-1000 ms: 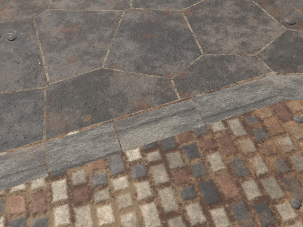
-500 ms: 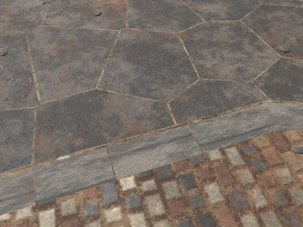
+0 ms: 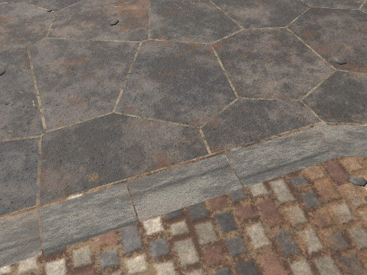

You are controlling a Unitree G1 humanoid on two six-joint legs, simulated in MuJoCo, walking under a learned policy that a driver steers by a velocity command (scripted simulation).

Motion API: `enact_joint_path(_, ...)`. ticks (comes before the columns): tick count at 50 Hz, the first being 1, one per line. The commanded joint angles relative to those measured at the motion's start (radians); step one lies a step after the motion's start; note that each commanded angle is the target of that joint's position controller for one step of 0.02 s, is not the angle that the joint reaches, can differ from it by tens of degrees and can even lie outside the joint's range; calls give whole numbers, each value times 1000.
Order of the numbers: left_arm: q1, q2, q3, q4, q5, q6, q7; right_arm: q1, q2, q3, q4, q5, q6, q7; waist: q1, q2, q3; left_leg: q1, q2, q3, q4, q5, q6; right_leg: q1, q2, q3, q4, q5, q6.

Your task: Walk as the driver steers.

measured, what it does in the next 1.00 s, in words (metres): walks ahead: left foot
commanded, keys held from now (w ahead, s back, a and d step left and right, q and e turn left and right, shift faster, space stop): no key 0.50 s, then w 0.28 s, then w+e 0.22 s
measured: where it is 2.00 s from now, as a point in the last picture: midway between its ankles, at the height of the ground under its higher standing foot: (208, 241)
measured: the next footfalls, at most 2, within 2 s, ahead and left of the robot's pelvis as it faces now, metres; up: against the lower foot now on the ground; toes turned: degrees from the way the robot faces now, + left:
left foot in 0.84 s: +0.18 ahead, +0.12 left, +0.00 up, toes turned +4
right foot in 1.34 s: +0.48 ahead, -0.07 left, +0.00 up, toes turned -21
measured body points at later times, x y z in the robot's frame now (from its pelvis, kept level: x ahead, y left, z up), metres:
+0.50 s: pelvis +0.00 -0.01 +0.00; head +0.01 -0.01 +0.45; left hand -0.05 +0.19 -0.16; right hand -0.03 -0.22 -0.17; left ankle +0.04 +0.09 -0.74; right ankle -0.07 -0.10 -0.74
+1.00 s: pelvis +0.16 +0.05 +0.00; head +0.17 +0.06 +0.45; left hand +0.15 +0.28 -0.16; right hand +0.15 -0.20 -0.15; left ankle +0.14 +0.12 -0.74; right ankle +0.08 -0.08 -0.65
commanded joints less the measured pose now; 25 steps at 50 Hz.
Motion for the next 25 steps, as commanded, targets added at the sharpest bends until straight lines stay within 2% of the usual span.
enact_joint_path(1,93,65,8,2,0,-4,2,56,-74,-9,-4,0,-4,-2,0,1,68,66,128,-150,-58,61,8,-158,-108,96,-94,89,-31)
enact_joint_path(25,152,33,6,6,0,-15,3,95,-43,0,21,1,-6,-4,-1,-1,73,55,131,-140,-31,90,0,-155,-109,102,-96,144,-36)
